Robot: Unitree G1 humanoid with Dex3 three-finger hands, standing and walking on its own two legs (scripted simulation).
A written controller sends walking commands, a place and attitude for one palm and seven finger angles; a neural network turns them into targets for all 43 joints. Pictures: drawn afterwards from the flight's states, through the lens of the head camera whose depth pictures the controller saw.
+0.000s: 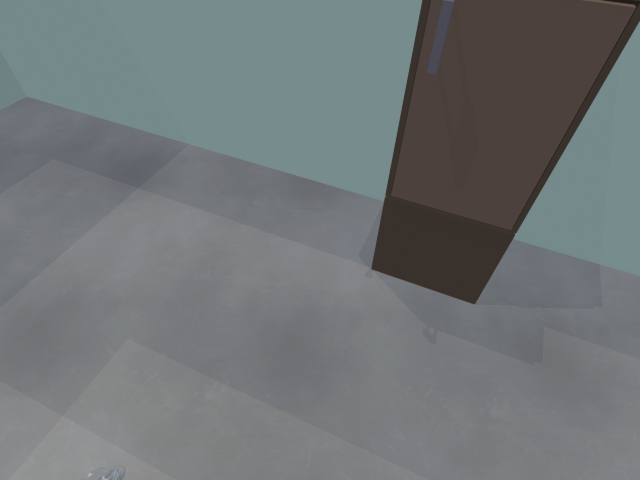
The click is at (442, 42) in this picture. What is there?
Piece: cupboard door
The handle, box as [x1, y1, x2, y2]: [427, 0, 454, 74]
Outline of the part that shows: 454,0 443,0 427,72 435,74 437,70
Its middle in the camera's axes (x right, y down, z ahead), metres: +0.26 -0.44 +0.84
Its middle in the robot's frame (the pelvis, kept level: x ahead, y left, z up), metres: +0.95 -0.21 +0.16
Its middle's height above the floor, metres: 0.93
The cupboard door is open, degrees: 0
